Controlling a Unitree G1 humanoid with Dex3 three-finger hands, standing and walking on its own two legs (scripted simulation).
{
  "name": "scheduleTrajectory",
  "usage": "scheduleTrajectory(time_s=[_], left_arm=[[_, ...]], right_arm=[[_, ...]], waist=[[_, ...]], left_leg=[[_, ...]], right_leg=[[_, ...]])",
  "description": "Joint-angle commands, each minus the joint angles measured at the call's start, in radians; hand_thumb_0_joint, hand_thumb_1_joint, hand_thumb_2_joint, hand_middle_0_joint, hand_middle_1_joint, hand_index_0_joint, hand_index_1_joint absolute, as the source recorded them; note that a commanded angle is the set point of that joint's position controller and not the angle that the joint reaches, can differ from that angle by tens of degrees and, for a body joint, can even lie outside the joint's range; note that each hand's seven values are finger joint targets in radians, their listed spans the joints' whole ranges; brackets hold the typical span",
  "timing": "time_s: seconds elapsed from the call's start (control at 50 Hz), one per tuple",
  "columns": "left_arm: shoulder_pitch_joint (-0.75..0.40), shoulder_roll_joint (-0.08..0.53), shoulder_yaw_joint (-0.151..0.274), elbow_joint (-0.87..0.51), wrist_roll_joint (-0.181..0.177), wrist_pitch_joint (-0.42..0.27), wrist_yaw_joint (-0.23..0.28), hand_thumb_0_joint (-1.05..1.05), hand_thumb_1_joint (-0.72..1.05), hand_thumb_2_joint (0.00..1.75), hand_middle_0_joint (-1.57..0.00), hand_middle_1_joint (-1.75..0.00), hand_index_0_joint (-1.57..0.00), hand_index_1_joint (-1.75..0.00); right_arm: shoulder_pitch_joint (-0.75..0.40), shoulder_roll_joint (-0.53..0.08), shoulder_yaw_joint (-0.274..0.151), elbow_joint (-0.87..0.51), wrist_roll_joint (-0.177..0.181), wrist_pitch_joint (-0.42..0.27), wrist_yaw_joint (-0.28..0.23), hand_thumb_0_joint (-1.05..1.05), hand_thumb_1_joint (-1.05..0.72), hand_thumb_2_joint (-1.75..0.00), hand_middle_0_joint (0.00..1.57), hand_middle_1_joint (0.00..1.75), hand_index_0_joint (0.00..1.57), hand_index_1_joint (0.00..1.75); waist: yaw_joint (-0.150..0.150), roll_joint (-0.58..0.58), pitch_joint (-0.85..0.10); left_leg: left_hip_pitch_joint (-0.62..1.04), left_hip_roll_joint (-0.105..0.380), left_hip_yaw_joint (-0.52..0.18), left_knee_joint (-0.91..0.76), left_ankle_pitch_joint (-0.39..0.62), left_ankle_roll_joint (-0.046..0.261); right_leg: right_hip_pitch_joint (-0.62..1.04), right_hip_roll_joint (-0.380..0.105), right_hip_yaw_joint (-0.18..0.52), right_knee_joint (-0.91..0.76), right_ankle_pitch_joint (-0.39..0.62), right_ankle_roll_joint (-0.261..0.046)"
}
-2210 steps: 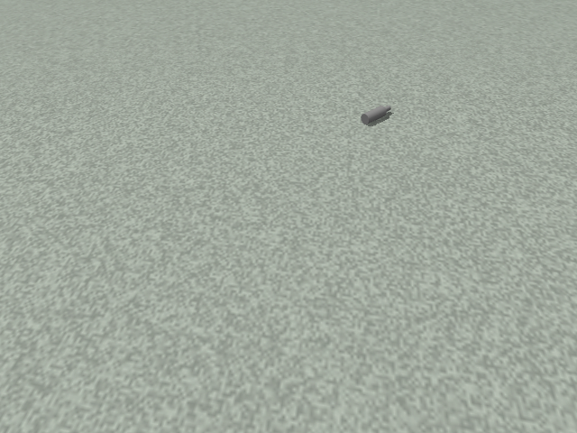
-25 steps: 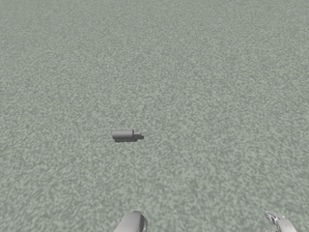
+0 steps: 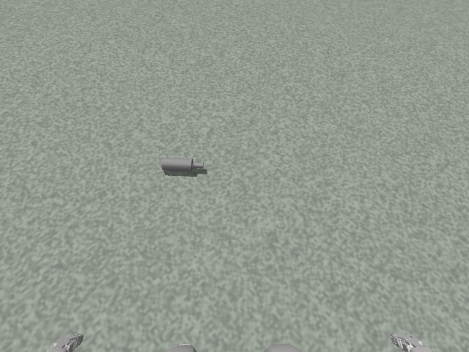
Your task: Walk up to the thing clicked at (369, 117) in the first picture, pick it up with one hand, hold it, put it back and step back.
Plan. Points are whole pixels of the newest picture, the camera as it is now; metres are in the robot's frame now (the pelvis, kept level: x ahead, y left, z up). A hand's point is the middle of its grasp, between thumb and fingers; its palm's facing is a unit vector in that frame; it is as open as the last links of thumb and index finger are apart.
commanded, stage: step back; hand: left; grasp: from above
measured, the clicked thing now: (183, 164) +1.03 +0.22 -0.73
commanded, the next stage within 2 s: stand in 1.02 s
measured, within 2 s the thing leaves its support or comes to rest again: neither
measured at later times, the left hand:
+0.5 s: hand out of the picture +0.00 +0.27 -0.14, palm faces +0.00 -0.92 -0.40, open 7.4 cm
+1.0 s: hand out of the picture +0.06 +0.27 -0.15, palm faces +0.08 -0.93 -0.37, open 7.4 cm
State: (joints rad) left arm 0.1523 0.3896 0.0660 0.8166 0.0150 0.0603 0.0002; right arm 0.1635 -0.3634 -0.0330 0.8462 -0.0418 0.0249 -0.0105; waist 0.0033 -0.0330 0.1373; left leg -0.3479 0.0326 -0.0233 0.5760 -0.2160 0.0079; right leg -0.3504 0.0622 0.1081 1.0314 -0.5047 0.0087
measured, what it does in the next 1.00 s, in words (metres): steps on the spot: right foot, then left foot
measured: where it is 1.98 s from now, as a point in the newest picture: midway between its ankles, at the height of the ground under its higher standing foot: outside the picture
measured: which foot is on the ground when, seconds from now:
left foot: down 0.00-0.10, up 0.12-0.32, down 0.34-0.66, up 0.68-0.92, down 0.94-1.00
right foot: up 0.00-0.06, down 0.08-0.40, up 0.42-0.62, down 0.64-1.00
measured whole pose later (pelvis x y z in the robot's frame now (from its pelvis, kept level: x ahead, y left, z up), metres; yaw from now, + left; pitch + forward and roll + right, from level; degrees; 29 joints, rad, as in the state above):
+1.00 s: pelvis -0.01 +0.00 +0.00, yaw +3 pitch -3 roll +1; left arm 0.14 0.37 0.05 0.99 0.01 -0.02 0.01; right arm 0.19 -0.37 -0.05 1.02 -0.03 0.00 0.01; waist 0.02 -0.02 0.10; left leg -0.25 -0.01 -0.01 0.59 -0.28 -0.01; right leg -0.26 -0.09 -0.05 0.66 -0.34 0.02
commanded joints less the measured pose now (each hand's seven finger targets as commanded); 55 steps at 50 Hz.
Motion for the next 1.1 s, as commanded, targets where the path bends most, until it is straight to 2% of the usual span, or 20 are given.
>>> scheduleTrajectory(time_s=[0.0, 0.04, 0.08, 0.1, 0.12, 0.18, 0.24, 0.32, 0.36, 0.38, 0.42, 0.54, 0.6, 0.64, 0.68, 0.86, 0.92, 0.94, 0.98, 1.08], left_arm=[[0.074, 0.169, 0.042, -0.005, 0.003, -0.063, 0.01, 0.0, 0.9, 0.9, -0.2, -0.3, -0.2, -0.3], [0.146, 0.168, 0.056, 0.063, 0.015, -0.085, 0.018, 0.0, 0.9, 0.9, -0.2, -0.3, -0.2, -0.3], [0.123, 0.286, 0.081, 0.054, 0.039, -0.102, 0.022, 0.0, 0.9, 0.9, -0.2, -0.3, -0.2, -0.3], [0.036, 0.352, 0.095, 0.02, 0.038, -0.097, 0.023, 0.0, 0.9, 0.9, -0.2, -0.3, -0.2, -0.3], [-0.05, 0.349, 0.086, 0.006, 0.036, -0.097, 0.022, 0.0, 0.9, 0.9, -0.2, -0.3, -0.2, -0.3], [-0.057, 0.234, 0.057, 0.024, 0.027, -0.112, 0.022, 0.0, 0.9, 0.9, -0.2, -0.3, -0.2, -0.3], [0.065, 0.26, 0.065, 0.06, 0.028, -0.116, 0.015, 0.0, 0.9, 0.9, -0.2, -0.3, -0.2, -0.3], [0.03, 0.257, 0.057, 0.05, 0.019, -0.094, 0.007, 0.0, 0.9, 0.9, -0.2, -0.3, -0.2, -0.3], [0.061, 0.163, 0.026, 0.043, 0.01, -0.096, 0.004, 0.0, 0.9, 0.9, -0.2, -0.3, -0.2, -0.3], [0.007, 0.151, 0.027, 0.038, -0.002, -0.093, 0.008, 0.0, 0.9, 0.9, -0.2, -0.3, -0.2, -0.3], [-0.008, 0.241, 0.049, 0.047, 0.005, -0.094, 0.012, 0.0, 0.9, 0.9, -0.2, -0.3, -0.2, -0.3], [0.061, 0.179, 0.047, 0.086, 0.003, -0.107, -0.009, 0.0, 0.9, 0.9, -0.2, -0.3, -0.2, -0.3], [0.152, 0.165, 0.049, 0.141, 0.007, -0.12, 0.013, 0.0, 0.9, 0.9, -0.2, -0.3, -0.2, -0.3], [0.148, 0.298, 0.077, 0.125, 0.026, -0.127, 0.026, 0.0, 0.9, 0.9, -0.2, -0.3, -0.2, -0.3], [-0.051, 0.316, 0.075, 0.067, 0.031, -0.12, 0.021, 0.0, 0.9, 0.9, -0.2, -0.3, -0.2, -0.3], [-0.035, 0.249, 0.055, 0.098, 0.006, -0.124, 0.02, 0.0, 0.9, 0.9, -0.2, -0.3, -0.2, -0.3], [-0.066, 0.22, 0.039, 0.092, -0.006, -0.109, 0.022, 0.0, 0.9, 0.9, -0.2, -0.3, -0.2, -0.3], [-0.049, 0.188, 0.029, 0.081, -0.012, -0.105, 0.023, 0.0, 0.9, 0.9, -0.2, -0.3, -0.2, -0.3], [-0.054, 0.178, 0.022, 0.108, -0.032, -0.087, 0.024, 0.0, 0.9, 0.9, -0.2, -0.3, -0.2, -0.3], [-0.012, 0.167, -0.006, 0.184, -0.016, -0.095, 0.009, 0.0, 0.9, 0.9, -0.2, -0.3, -0.2, -0.3]], right_arm=[[-0.017, -0.268, -0.084, -0.06, -0.001, -0.013, -0.008, 0.0, -0.9, -0.9, 0.2, 0.3, 0.2, 0.3], [-0.011, -0.259, -0.082, -0.04, 0.001, 0.009, 0.0, 0.0, -0.9, -0.9, 0.2, 0.3, 0.2, 0.3], [0.014, -0.143, -0.041, -0.071, 0.013, 0.001, 0.004, 0.0, -0.9, -0.9, 0.2, 0.3, 0.2, 0.3], [-0.055, -0.199, -0.063, -0.077, 0.008, 0.0, -0.009, 0.0, -0.9, -0.9, 0.2, 0.3, 0.2, 0.3], [-0.064, -0.241, -0.083, -0.044, 0.012, -0.004, -0.006, 0.0, -0.9, -0.9, 0.2, 0.3, 0.2, 0.3], [-0.05, -0.206, -0.066, -0.007, 0.03, -0.019, 0.012, 0.0, -0.9, -0.9, 0.2, 0.3, 0.2, 0.3], [-0.078, -0.189, -0.056, -0.01, 0.016, -0.034, 0.019, 0.0, -0.9, -0.9, 0.2, 0.3, 0.2, 0.3], [0.006, -0.182, -0.071, 0.034, 0.013, -0.058, 0.024, 0.0, -0.9, -0.9, 0.2, 0.3, 0.2, 0.3], [0.1, -0.26, -0.105, 0.064, 0.002, -0.076, 0.014, 0.0, -0.9, -0.9, 0.2, 0.3, 0.2, 0.3], [0.103, -0.338, -0.118, 0.061, 0.005, -0.075, 0.016, 0.0, -0.9, -0.9, 0.2, 0.3, 0.2, 0.3], [0.095, -0.339, -0.123, 0.059, 0.006, -0.067, 0.021, 0.0, -0.9, -0.9, 0.2, 0.3, 0.2, 0.3], [0.019, -0.27, -0.094, 0.034, 0.006, -0.066, 0.022, 0.0, -0.9, -0.9, 0.2, 0.3, 0.2, 0.3], [-0.051, -0.178, -0.055, 0.018, 0.028, -0.04, 0.019, 0.0, -0.9, -0.9, 0.2, 0.3, 0.2, 0.3], [-0.003, -0.096, -0.026, 0.0, 0.036, -0.034, 0.006, 0.0, -0.9, -0.9, 0.2, 0.3, 0.2, 0.3], [0.069, -0.212, -0.067, 0.065, 0.023, -0.016, 0.0, 0.0, -0.9, -0.9, 0.2, 0.3, 0.2, 0.3], [0.064, -0.172, -0.048, 0.111, 0.015, -0.036, 0.011, 0.0, -0.9, -0.9, 0.2, 0.3, 0.2, 0.3], [0.105, -0.183, -0.064, 0.147, 0.013, -0.047, 0.005, 0.0, -0.9, -0.9, 0.2, 0.3, 0.2, 0.3], [0.092, -0.229, -0.075, 0.139, 0.007, -0.051, -0.001, 0.0, -0.9, -0.9, 0.2, 0.3, 0.2, 0.3], [-0.04, -0.292, -0.069, 0.102, 0.019, -0.052, -0.001, 0.0, -0.9, -0.9, 0.2, 0.3, 0.2, 0.3], [-0.096, -0.217, -0.038, 0.132, 0.036, -0.07, 0.0, 0.0, -0.9, -0.9, 0.2, 0.3, 0.2, 0.3]], waist=[[-0.011, 0.25, -0.219], [0.017, 0.18, -0.212], [0.004, -0.127, -0.16], [0.04, -0.089, -0.103], [0.02, -0.122, -0.037], [-0.01, -0.079, 0.0], [0.051, -0.129, -0.034], [0.003, -0.149, -0.072], [-0.028, 0.081, -0.186], [-0.033, 0.203, -0.16], [-0.03, 0.134, -0.069], [-0.002, 0.218, -0.086], [0.079, 0.132, -0.131], [0.073, -0.147, -0.125], [0.015, -0.059, -0.048], [0.018, -0.139, -0.119], [-0.018, -0.054, -0.172], [-0.006, 0.041, -0.207], [0.021, 0.157, -0.187], [0.029, 0.142, -0.219]], left_leg=[[0.234, 0.191, -0.186, -0.107, -0.048, 0.194], [0.123, 0.121, -0.093, 0.048, -0.021, 0.136], [-0.257, -0.051, -0.041, 0.231, -0.3, 0.021], [-0.159, -0.011, -0.131, 0.281, -0.343, -0.011], [-0.009, 0.017, -0.15, 0.349, -0.301, -0.011], [-0.077, -0.055, -0.089, 0.294, -0.178, -0.013], [-0.068, -0.047, -0.047, 0.148, -0.222, -0.017], [0.119, -0.073, 0.044, -0.168, -0.15, 0.003], [0.391, 0.1, -0.267, -0.26, -0.081, 0.082], [0.363, 0.265, -0.516, -0.3, -0.214, 0.192], [0.189, 0.299, -0.511, -0.334, -0.351, 0.269], [0.101, 0.161, -0.252, -0.256, -0.11, 0.179], [-0.059, 0.074, -0.128, -0.038, -0.036, 0.085], [-0.204, -0.119, -0.107, 0.209, -0.293, 0.004], [-0.058, -0.023, -0.114, 0.345, -0.344, -0.006], [0.022, -0.018, 0.011, 0.071, -0.22, -0.017], [0.184, -0.024, 0.015, -0.164, 0.126, 0.004], [0.227, 0.071, -0.104, -0.154, 0.318, 0.043], [0.091, 0.232, -0.274, -0.177, 0.235, 0.182], [0.173, 0.113, -0.13, -0.136, 0.327, 0.029]], right_leg=[[0.064, -0.067, -0.06, -0.486, 0.012, -0.006], [0.231, -0.032, -0.086, -0.763, 0.183, -0.029], [0.339, -0.283, 0.369, -0.738, 0.145, -0.103], [0.046, -0.442, 0.448, -0.76, -0.035, -0.239], [-0.164, -0.461, 0.467, -0.791, -0.149, -0.264], [0.022, -0.268, 0.144, -0.702, 0.218, -0.165], [0.14, -0.266, 0.145, -0.666, 0.259, -0.154], [0.132, -0.267, 0.087, -0.57, 0.304, -0.147], [-0.05, -0.139, -0.042, -0.254, 0.34, -0.065], [-0.189, -0.047, -0.158, -0.158, -0.015, -0.038], [-0.147, -0.109, -0.049, -0.078, -0.095, -0.049], [0.032, -0.088, -0.137, -0.34, 0.089, -0.027], [0.322, -0.055, -0.15, -0.616, 0.302, -0.024], [0.297, -0.363, 0.326, -0.807, 0.078, -0.104], [0.004, -0.479, 0.397, -0.857, -0.258, -0.239], [0.179, -0.325, 0.015, -0.607, 0.606, -0.167], [0.158, -0.259, -0.07, -0.429, 0.696, -0.09], [0.116, -0.201, -0.113, -0.338, 0.635, -0.048], [0.132, -0.084, -0.146, -0.342, 0.123, -0.019], [0.279, -0.185, -0.043, -0.581, 0.538, -0.04]])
